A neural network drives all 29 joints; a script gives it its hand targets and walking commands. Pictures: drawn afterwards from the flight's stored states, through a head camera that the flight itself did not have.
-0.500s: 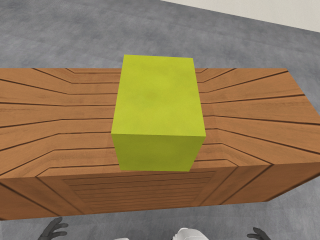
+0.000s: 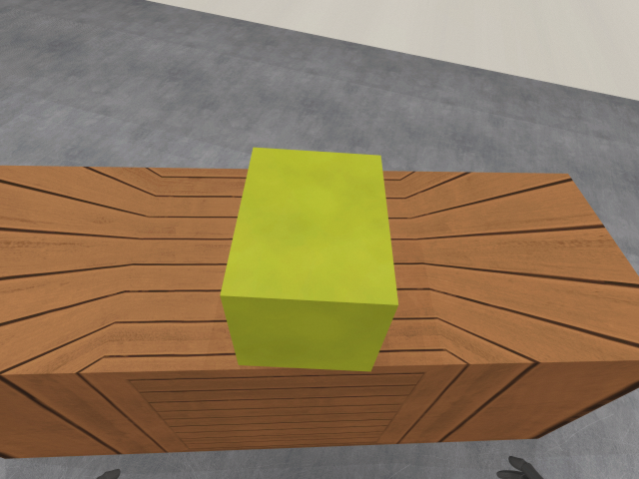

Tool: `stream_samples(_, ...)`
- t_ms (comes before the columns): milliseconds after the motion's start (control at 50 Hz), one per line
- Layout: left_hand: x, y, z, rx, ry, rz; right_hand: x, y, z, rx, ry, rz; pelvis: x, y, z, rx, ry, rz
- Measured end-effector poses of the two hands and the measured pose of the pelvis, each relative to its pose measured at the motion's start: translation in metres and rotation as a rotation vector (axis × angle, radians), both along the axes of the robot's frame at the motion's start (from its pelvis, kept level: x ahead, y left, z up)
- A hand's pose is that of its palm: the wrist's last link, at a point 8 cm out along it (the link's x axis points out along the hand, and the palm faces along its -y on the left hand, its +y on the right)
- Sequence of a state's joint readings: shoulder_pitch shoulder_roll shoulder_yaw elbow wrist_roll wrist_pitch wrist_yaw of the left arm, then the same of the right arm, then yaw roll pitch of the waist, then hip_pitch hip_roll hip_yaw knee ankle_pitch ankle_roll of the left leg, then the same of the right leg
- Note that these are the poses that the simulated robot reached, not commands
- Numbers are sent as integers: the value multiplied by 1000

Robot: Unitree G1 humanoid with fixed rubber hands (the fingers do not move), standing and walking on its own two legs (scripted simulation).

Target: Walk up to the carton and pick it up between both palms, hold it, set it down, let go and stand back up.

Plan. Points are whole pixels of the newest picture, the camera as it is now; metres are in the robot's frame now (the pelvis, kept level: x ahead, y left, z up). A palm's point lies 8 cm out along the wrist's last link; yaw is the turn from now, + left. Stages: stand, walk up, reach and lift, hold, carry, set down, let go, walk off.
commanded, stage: walk up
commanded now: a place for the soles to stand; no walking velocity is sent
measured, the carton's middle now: (311, 258) +0.48 +0.01 -0.07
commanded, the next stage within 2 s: reach and lift in 1.68 s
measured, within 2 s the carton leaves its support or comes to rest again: neither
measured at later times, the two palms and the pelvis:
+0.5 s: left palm out of the picture +0.08 +0.28 -0.12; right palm out of the picture +0.08 -0.31 -0.12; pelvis +0.00 -0.02 +0.00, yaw +1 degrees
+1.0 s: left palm out of the picture +0.10 +0.26 -0.12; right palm out of the picture +0.08 -0.34 -0.12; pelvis +0.02 -0.04 +0.00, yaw +0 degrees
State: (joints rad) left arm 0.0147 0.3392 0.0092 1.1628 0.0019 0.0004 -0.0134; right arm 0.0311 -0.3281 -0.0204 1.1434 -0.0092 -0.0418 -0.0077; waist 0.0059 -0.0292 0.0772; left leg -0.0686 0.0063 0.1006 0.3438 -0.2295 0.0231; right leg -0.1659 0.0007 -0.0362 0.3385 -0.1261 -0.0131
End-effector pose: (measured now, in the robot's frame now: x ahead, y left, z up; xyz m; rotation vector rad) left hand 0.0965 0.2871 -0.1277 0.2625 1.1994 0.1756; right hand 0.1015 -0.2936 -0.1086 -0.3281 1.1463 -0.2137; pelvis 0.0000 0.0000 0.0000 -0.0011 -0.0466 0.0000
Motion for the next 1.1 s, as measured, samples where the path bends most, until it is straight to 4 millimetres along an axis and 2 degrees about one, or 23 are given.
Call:
stream_samples(160,-22,-2,3,12,33,35,-8,0,-7,24,27,7,0,-6,1,1,3,11)
stream_samples(300,-26,-6,6,19,27,44,-14,-2,-10,33,38,11,-3,-11,2,1,4,20)
stream_samples(460,-21,-11,8,18,-3,35,-21,-10,-10,26,48,9,-4,-16,1,2,6,22)
stream_samples(700,-16,-16,3,14,8,29,-35,-34,-6,-26,63,-17,5,-25,-2,11,11,9)
stream_samples(840,-8,-20,3,25,8,18,-30,-45,-6,-36,56,-24,10,-32,-4,7,11,3)
stream_samples(1100,12,-30,6,32,-16,2,-17,-52,-9,-29,45,-28,19,-40,-5,7,12,-6)
